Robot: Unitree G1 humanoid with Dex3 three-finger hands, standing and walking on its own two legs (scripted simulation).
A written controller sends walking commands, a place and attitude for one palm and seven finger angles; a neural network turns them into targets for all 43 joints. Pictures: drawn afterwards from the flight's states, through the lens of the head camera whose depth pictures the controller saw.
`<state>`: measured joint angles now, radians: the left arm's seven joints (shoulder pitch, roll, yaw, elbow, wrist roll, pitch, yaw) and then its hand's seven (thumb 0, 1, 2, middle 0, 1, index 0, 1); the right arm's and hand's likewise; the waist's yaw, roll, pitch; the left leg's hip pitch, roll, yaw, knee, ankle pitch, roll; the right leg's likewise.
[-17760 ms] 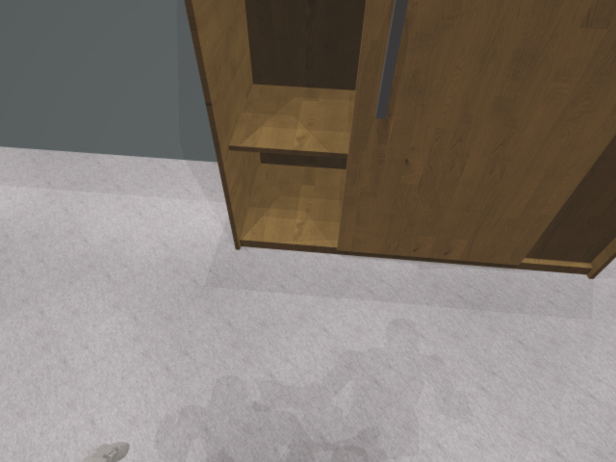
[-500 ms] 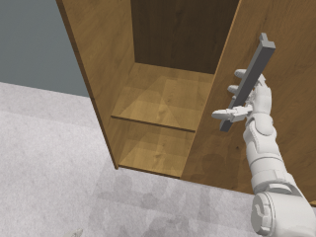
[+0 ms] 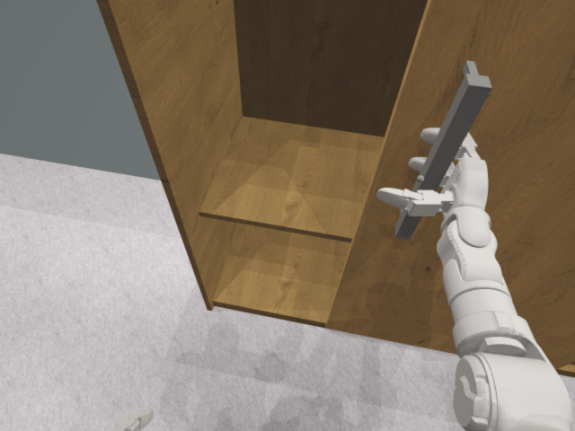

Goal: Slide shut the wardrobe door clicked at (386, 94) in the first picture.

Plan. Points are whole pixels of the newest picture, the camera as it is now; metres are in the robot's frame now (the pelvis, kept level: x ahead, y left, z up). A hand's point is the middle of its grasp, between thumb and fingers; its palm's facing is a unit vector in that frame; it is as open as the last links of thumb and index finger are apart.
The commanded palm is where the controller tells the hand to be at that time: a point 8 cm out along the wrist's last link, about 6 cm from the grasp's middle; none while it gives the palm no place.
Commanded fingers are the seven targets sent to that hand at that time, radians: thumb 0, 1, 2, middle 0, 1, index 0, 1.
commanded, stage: grip the handle and tug to test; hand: right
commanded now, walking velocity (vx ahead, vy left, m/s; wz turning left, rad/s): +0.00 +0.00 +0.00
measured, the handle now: (430, 164) +0.51 -0.14 +0.11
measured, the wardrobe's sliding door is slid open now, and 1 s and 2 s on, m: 0.41 0.41 0.39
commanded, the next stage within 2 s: tug the door sideways, standing still in 1.16 s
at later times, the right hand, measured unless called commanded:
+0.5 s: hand (419, 178) +0.45 -0.12 +0.13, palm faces +0.12 +0.99 -0.02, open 6.0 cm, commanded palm +0.42 -0.15 +0.12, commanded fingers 0.00 -0.90 -0.90 0.45 1.40 0.45 1.40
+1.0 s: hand (420, 179) +0.45 -0.12 +0.13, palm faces +0.09 +1.00 +0.00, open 6.0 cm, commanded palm +0.40 -0.16 +0.12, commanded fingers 0.00 -0.90 -0.90 0.45 1.40 0.45 1.40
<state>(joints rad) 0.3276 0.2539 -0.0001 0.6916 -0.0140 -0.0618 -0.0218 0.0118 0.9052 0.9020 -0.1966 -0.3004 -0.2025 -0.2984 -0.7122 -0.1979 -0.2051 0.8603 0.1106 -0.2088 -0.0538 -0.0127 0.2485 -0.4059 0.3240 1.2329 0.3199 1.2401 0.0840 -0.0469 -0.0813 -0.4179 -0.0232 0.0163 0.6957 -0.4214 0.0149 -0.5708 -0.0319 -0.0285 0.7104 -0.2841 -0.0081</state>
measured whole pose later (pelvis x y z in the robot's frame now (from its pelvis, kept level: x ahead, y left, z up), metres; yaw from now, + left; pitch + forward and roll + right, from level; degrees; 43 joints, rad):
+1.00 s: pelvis +0.03 +0.01 +0.01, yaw +1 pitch +8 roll +0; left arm 0.32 0.26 0.01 0.65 -0.02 -0.07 -0.04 0.01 0.91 0.90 -0.20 -0.30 -0.20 -0.30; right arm -0.53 -0.18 -0.18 0.61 0.14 -0.12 -0.06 0.01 -0.71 -0.75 0.33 1.40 0.31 1.40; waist 0.07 -0.05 -0.09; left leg -0.35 -0.02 0.00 0.65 -0.43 0.02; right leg -0.50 -0.03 -0.04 0.67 -0.31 0.00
